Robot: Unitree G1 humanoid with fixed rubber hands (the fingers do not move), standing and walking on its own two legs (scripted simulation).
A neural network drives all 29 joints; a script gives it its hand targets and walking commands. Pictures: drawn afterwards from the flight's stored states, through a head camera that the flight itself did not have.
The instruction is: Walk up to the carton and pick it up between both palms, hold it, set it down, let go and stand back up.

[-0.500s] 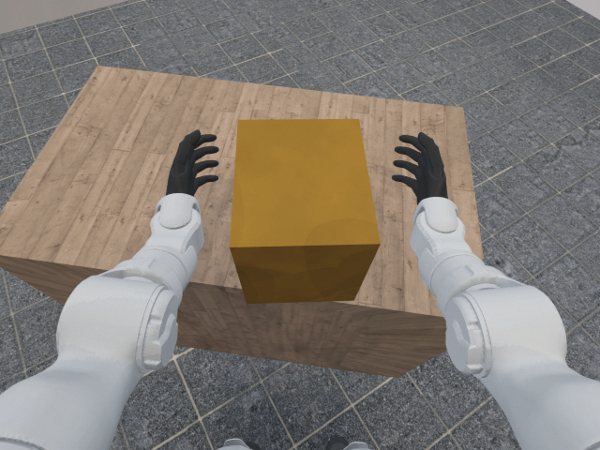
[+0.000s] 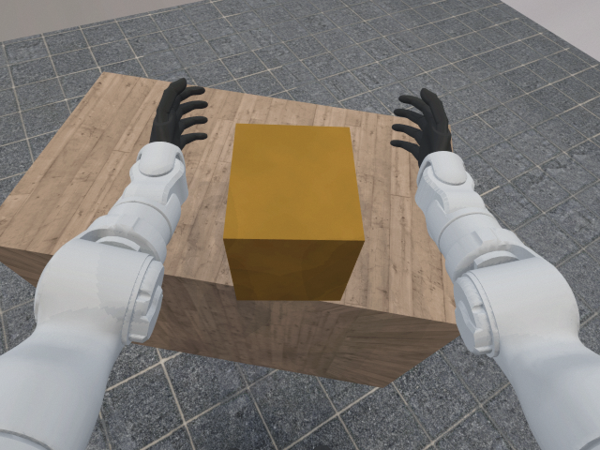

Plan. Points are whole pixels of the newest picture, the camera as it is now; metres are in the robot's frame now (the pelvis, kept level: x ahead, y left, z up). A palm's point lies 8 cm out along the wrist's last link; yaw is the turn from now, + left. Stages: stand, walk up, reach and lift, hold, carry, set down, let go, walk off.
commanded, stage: set down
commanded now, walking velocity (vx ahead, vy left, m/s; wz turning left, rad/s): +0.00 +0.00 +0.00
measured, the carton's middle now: (291, 217) +0.47 +0.01 -0.04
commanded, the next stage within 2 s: none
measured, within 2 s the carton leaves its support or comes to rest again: neither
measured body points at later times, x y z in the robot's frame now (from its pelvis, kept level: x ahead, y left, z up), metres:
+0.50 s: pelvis +0.00 +0.01 +0.01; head +0.05 +0.02 +0.46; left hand +0.42 +0.19 +0.06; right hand +0.43 -0.16 +0.06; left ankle +0.02 +0.14 -0.72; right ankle +0.03 -0.10 -0.72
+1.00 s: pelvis +0.00 +0.01 +0.01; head +0.03 +0.02 +0.46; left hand +0.36 +0.19 +0.02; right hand +0.36 -0.16 +0.02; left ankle +0.02 +0.14 -0.72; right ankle +0.03 -0.10 -0.72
